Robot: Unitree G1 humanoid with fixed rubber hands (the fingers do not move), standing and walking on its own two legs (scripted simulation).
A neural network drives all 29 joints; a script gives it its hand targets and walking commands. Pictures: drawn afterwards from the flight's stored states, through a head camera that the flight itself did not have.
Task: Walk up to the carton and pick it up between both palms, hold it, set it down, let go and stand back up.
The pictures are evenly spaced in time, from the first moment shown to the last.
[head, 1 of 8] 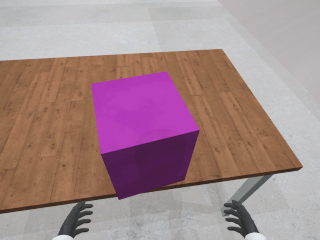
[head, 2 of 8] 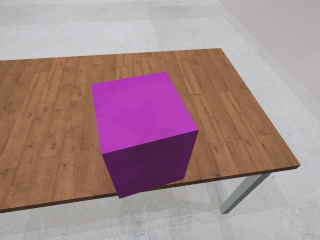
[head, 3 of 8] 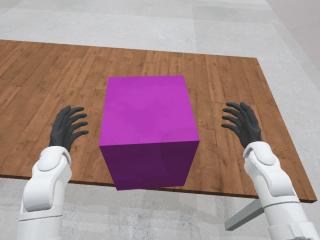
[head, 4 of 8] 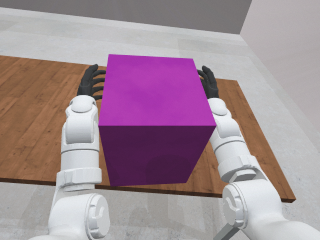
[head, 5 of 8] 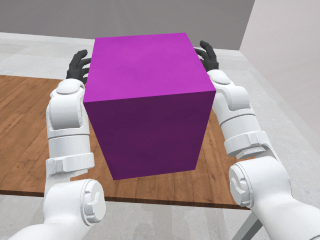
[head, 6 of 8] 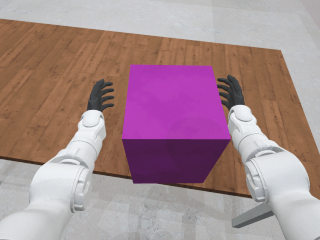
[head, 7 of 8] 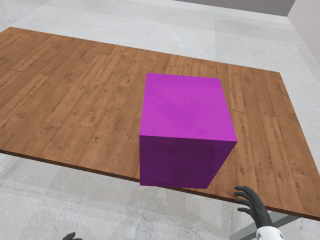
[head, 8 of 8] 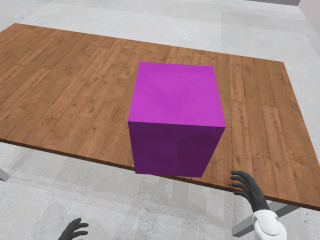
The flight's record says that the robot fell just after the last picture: no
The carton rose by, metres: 0.20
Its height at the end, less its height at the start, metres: +0.00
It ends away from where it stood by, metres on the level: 0.02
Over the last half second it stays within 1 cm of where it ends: yes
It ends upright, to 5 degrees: yes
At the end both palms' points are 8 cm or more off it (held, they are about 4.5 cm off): yes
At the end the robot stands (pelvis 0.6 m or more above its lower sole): yes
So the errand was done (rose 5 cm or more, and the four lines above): yes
